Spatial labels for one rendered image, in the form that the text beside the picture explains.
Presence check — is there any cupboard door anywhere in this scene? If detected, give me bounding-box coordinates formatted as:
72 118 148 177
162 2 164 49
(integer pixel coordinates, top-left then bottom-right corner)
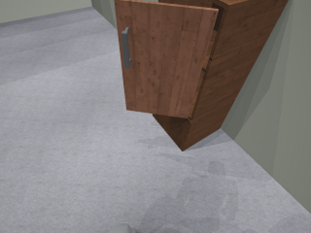
114 0 219 118

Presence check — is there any handle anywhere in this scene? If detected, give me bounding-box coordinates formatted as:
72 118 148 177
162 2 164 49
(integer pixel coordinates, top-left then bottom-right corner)
121 26 131 69

